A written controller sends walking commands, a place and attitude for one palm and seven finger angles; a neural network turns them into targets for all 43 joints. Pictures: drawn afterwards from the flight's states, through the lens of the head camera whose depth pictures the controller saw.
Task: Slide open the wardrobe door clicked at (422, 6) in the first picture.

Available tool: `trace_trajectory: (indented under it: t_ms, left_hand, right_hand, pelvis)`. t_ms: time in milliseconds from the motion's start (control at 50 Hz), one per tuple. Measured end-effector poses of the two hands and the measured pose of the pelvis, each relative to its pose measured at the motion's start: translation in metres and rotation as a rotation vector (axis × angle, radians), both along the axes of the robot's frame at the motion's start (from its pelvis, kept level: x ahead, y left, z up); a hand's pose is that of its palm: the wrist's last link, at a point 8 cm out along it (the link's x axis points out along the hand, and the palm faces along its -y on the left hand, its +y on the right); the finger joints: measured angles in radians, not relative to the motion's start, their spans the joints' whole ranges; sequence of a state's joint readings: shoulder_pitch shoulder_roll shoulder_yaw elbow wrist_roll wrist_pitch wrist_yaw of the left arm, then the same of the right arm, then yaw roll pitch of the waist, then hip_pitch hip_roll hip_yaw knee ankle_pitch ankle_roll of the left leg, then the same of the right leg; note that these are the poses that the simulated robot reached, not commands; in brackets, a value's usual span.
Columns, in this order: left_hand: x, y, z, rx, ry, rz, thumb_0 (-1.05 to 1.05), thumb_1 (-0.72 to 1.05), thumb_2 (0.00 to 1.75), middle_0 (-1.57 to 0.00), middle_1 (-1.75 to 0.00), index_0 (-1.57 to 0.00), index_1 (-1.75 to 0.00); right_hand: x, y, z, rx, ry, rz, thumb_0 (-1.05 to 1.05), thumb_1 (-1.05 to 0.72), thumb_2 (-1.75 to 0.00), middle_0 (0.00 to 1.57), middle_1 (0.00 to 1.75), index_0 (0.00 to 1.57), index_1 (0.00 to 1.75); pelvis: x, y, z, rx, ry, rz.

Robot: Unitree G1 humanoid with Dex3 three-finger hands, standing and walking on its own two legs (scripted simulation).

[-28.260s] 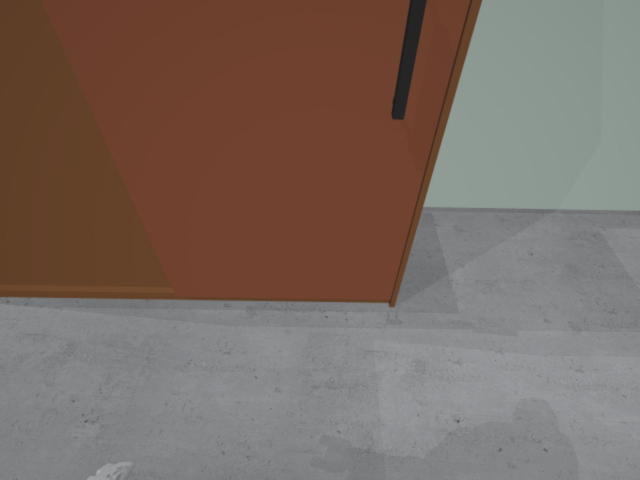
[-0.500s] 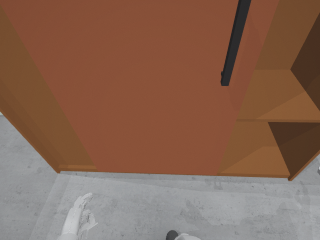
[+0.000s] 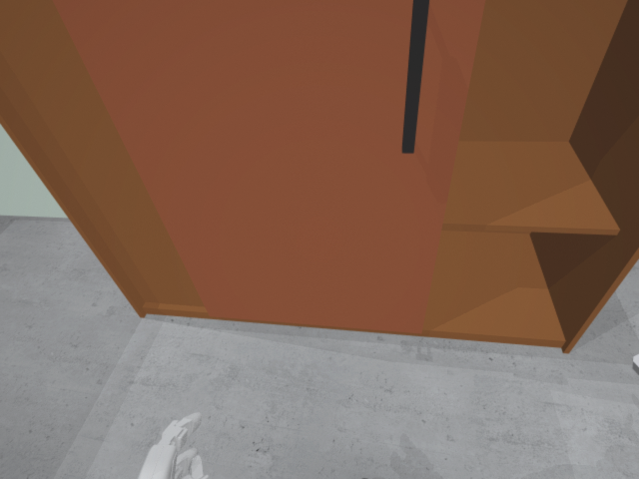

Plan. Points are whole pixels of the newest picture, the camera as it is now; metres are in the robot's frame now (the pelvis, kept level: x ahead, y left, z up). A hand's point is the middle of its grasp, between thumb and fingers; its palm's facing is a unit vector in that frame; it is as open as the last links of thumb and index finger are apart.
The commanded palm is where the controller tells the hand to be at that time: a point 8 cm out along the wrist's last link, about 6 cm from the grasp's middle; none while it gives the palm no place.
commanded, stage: stop stepping back and stand still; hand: right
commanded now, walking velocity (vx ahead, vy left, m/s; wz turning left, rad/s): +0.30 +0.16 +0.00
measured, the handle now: (413, 77) +0.75 -0.13 +0.18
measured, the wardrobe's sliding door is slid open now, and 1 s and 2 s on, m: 0.47 0.47 0.47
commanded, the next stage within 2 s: let the arm hang, fingers relaxed in 1.28 s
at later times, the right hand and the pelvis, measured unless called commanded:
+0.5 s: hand out of the picture +0.11 -0.35 +0.19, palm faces +0.38 +0.82 -0.43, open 7.5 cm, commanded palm +0.06 -0.39 +0.17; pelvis -0.09 -0.10 +0.01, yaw +3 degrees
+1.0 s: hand out of the picture +0.14 -0.37 +0.16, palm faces +0.38 +0.79 -0.49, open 7.5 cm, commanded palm +0.08 -0.41 +0.17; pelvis -0.07 -0.12 -0.02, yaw +2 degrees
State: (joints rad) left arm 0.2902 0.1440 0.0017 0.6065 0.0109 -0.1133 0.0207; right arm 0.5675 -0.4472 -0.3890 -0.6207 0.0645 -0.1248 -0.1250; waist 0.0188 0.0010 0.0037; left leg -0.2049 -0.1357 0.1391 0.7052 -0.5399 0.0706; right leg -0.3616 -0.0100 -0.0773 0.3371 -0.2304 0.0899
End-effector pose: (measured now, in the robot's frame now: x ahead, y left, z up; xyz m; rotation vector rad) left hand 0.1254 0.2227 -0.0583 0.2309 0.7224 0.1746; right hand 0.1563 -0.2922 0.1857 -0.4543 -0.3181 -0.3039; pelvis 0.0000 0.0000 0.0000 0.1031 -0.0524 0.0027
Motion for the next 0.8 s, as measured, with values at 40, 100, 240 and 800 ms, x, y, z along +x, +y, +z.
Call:
trace_trajectory:
  t_ms: [40,100,240,800]
  left_hand:
    - [-0.01,-0.003,-0.01,0.003,-0.007,-0.007,0.01,0.9,0.89,-0.21,-0.3,-0.2,-0.3]
    - [-0.027,-0.008,-0.029,0.044,0.034,-0.012,0.01,0.9,0.89,-0.21,-0.3,-0.2,-0.3]
    - [-0.062,-0.041,-0.034,0.098,0.003,0.06,0.01,0.9,0.89,-0.21,-0.3,-0.2,-0.3]
    - [-0.088,-0.079,-0.034,0.07,0.008,0.074,0.01,0.9,0.89,-0.2,-0.3,-0.2,-0.3]
  right_hand:
    - [-0.025,-0.004,0.006,-0.099,-0.045,0.015,0.02,-0.89,-0.9,0.21,0.3,0.21,0.3]
    - [-0.044,-0.022,0.008,-0.117,-0.158,0.012,0.02,-0.88,-0.9,0.21,0.3,0.21,0.3]
    - [-0.048,-0.089,-0.025,0.07,-0.184,-0.098,0.01,-0.89,-0.9,0.21,0.3,0.21,0.3]
    - [-0.08,-0.11,-0.017,0.0,-0.08,-0.047,0.02,-0.88,-0.9,0.21,0.3,0.21,0.3]
  pelvis:
    - [-0.016,-0.006,-0.015,-0.08,0.024,0.017]
    - [-0.039,-0.024,-0.03,-0.054,-0.004,0.047]
    - [-0.062,-0.073,-0.041,-0.039,-0.009,0.017]
    - [-0.089,-0.117,-0.03,-0.07,-0.005,0.029]
